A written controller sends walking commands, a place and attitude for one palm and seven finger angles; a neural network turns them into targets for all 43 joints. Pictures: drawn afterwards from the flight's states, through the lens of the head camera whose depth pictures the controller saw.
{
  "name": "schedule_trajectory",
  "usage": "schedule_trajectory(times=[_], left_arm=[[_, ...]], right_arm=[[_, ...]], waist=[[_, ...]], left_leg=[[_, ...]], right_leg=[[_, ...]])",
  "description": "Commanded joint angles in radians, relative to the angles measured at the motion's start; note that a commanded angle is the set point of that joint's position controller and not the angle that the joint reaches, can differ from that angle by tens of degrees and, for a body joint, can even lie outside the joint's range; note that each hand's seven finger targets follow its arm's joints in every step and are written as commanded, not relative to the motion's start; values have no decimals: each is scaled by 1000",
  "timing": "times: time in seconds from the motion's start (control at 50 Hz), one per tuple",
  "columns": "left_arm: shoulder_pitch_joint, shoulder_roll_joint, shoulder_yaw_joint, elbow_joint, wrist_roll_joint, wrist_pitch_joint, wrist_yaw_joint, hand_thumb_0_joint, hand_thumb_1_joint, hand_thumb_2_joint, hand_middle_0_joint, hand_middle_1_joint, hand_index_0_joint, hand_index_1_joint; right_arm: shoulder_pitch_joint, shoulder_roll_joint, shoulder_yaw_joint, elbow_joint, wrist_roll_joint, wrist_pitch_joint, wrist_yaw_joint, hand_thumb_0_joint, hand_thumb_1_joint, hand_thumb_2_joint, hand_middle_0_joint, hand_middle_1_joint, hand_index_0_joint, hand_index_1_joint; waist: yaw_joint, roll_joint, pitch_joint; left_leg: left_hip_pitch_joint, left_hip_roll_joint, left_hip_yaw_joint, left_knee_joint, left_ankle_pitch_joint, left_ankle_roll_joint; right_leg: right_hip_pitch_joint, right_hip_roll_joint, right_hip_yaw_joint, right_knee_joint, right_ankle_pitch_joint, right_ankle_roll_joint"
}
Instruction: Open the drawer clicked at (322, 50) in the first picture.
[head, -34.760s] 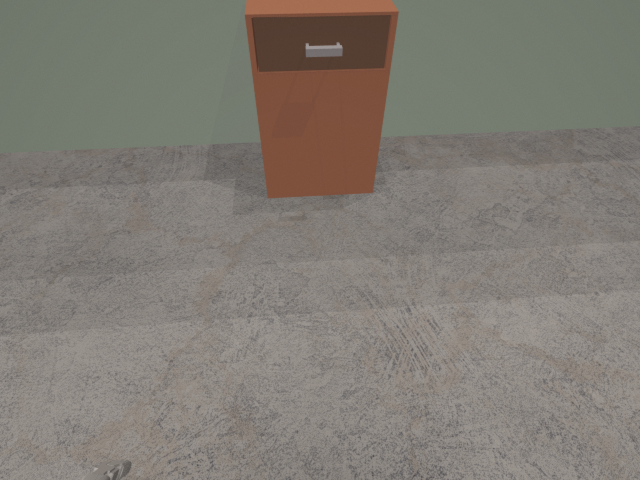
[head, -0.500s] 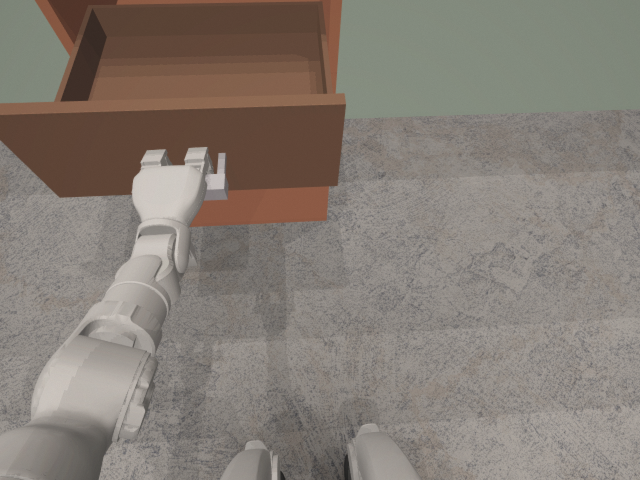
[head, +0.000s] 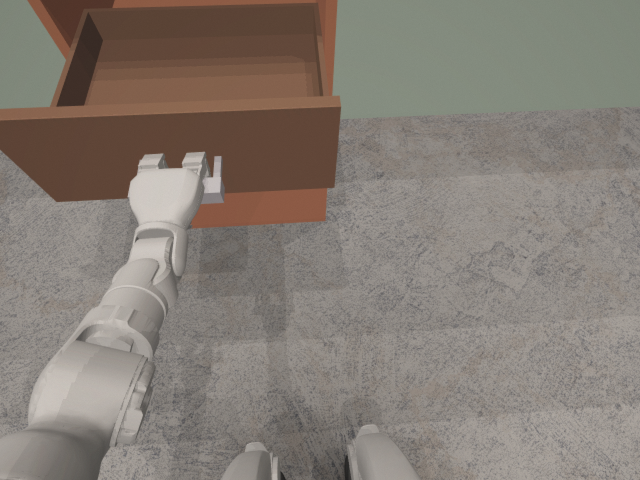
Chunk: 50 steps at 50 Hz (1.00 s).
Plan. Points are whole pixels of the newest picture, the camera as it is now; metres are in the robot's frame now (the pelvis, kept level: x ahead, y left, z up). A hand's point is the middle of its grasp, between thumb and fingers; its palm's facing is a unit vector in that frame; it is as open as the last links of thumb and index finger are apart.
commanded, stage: close the thumb around the handle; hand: left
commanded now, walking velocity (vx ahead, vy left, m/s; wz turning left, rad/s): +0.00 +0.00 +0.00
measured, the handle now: (179, 178) +0.52 +0.16 +0.00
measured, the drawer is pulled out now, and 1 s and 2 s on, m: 0.29 0.30 0.24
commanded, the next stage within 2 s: pull the drawer open in 0.02 s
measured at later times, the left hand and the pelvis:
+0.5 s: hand (180, 227) +0.46 +0.16 -0.02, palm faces -0.03 -0.06 -1.00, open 6.2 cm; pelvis +0.02 +0.00 +0.01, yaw -2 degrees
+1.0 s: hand (179, 227) +0.45 +0.16 -0.02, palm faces -0.03 -0.03 -1.00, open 6.3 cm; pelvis +0.00 +0.00 +0.00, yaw +0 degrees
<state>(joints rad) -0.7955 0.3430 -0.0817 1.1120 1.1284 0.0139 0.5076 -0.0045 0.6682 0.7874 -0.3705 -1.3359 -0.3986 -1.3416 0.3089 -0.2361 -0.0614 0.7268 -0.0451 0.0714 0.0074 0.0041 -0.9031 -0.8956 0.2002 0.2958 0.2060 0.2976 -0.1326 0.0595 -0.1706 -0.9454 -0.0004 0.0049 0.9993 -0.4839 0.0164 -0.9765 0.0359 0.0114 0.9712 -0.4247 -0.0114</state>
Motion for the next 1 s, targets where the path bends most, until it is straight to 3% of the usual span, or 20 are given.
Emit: schedule_trajectory(times=[0.0,0.02,0.14,0.22,0.3,0.4,0.44,0.46,0.48,0.5,0.52,0.54,0.6,0.64,0.72,0.8,0.84,0.86,0.9,0.98], left_arm=[[-403,169,27,-171,-3,-8,31,0,900,900,-400,-1350,-400,-1350],[-424,199,51,-183,-3,-12,33,0,900,900,-400,-1350,-400,-1350],[-361,181,48,-197,-3,-14,33,0,900,900,-400,-1350,-400,-1350],[-228,173,70,-252,-16,-27,24,0,900,900,-400,-1350,-400,-1350],[-129,127,50,-325,-13,-40,36,0,900,900,-400,-1350,-400,-1350],[48,109,59,-411,-11,-29,51,0,900,900,-400,-1350,-400,-1350],[99,134,83,-459,-2,-16,57,0,900,900,-400,-1350,-400,-1350],[143,90,52,-477,-8,-4,56,0,900,900,-400,-1350,-400,-1350],[-16,109,41,-480,-4,-2,59,0,900,900,-400,-1350,-400,-1350],[-147,117,33,-444,6,-1,65,0,900,900,-400,-1350,-400,-1350],[-215,168,68,-427,13,-4,72,0,900,900,-400,-1350,-400,-1350],[-201,172,76,-391,25,0,76,0,900,900,-400,-1350,-400,-1350],[-216,141,60,-347,23,12,80,0,900,900,-400,-1350,-400,-1350],[-237,160,72,-341,21,12,77,0,900,900,-400,-1350,-400,-1350],[-257,178,83,-311,5,6,61,0,900,900,-400,-1350,-400,-1350],[-278,153,58,-302,6,-18,56,0,900,900,-400,-1350,-400,-1350],[-280,179,76,-282,14,-26,58,0,900,900,-400,-1350,-400,-1350],[-289,159,59,-278,14,-30,59,0,900,900,-400,-1350,-400,-1350],[-254,162,67,-280,15,-34,62,0,900,900,-400,-1350,-400,-1350],[-223,147,63,-290,9,-40,65,0,900,900,-400,-1350,-400,-1350]], right_arm=[[139,-157,-56,-49,-1,-21,-13,0,-900,-900,200,300,200,300],[139,-158,-55,-45,-2,-22,-13,0,-900,-900,200,300,200,300],[139,-153,-57,-55,-2,-19,-11,0,-900,-900,200,300,200,300],[123,-146,-60,-73,-2,-12,-6,0,-900,-900,200,300,200,300],[104,-137,-65,-87,3,-10,-3,0,-900,-900,200,300,200,300],[74,-130,-67,-107,7,-7,6,0,-900,-900,200,300,200,300],[66,-131,-68,-109,9,-3,8,0,-900,-900,200,300,200,300],[55,-127,-67,-120,10,-4,11,0,-900,-900,200,300,200,300],[65,-134,-66,-95,12,-4,8,0,-900,-900,200,300,200,300],[81,-136,-68,-73,6,-8,3,0,-900,-900,200,300,200,300],[87,-139,-68,-58,1,-12,-2,0,-900,-900,200,300,200,300],[96,-138,-70,-54,-4,-12,-3,0,-900,-900,200,300,200,300],[100,-133,-73,-46,-9,-8,-2,0,-900,-900,200,300,200,300],[100,-133,-71,-46,-11,-5,-2,0,-900,-900,200,300,200,300],[93,-134,-64,-55,-7,0,-7,0,-900,-900,200,300,200,300],[92,-131,-63,-62,-6,-9,-9,0,-900,-900,200,300,200,300],[90,-135,-63,-62,-6,-11,-10,0,-900,-900,200,300,200,300],[90,-134,-62,-63,-7,-15,-11,0,-900,-900,200,300,200,300],[84,-134,-62,-69,-4,-18,-6,0,-900,-900,200,300,200,300],[86,-136,-66,-70,-3,-23,-3,0,-900,-900,200,300,200,300]], waist=[[-19,-7,-459],[-15,1,-471],[2,0,-503],[48,-7,-537],[60,-24,-502],[98,-25,-502],[109,-24,-504],[109,-15,-499],[57,-22,-465],[27,-13,-432],[26,-13,-434],[36,4,-477],[30,5,-479],[33,6,-511],[36,-23,-503],[27,-16,-486],[27,-28,-491],[22,-21,-474],[40,-6,-478],[45,-15,-492]], left_leg=[[276,-21,4,-75,418,19],[274,-20,4,-73,420,17],[287,-22,8,-72,465,17],[309,-23,15,-79,535,14],[335,-18,19,-96,562,15],[360,-15,24,-111,634,13],[382,-11,21,-113,693,12],[391,-10,24,-115,707,11],[404,0,9,-107,697,8],[391,-1,9,-98,655,7],[383,-2,7,-89,648,7],[406,-2,4,-86,671,6],[418,-4,8,-73,722,3],[417,-5,7,-68,735,4],[368,-15,8,-76,657,7],[347,-19,14,-79,580,11],[327,-20,11,-78,539,12],[318,-21,12,-78,523,12],[321,-23,12,-85,496,9],[315,-22,17,-86,468,11]], right_leg=[[291,6,-19,-102,395,-24],[296,4,-17,-97,397,-25],[332,5,-16,-91,449,-25],[400,6,-12,-88,531,-27],[417,6,-12,-107,558,-26],[464,4,-9,-114,616,-29],[478,3,-4,-109,658,-30],[482,4,-8,-115,669,-29],[428,4,-12,-115,645,-23],[385,5,-20,-115,602,-19],[366,5,-18,-106,580,-20],[364,6,-19,-98,576,-21],[360,4,-21,-97,607,-20],[369,2,-17,-89,619,-19],[399,1,-14,-92,600,-21],[381,2,-14,-99,554,-21],[374,3,-11,-95,525,-22],[359,3,-13,-96,509,-23],[356,6,-15,-97,473,-28],[362,7,-16,-101,454,-28]])
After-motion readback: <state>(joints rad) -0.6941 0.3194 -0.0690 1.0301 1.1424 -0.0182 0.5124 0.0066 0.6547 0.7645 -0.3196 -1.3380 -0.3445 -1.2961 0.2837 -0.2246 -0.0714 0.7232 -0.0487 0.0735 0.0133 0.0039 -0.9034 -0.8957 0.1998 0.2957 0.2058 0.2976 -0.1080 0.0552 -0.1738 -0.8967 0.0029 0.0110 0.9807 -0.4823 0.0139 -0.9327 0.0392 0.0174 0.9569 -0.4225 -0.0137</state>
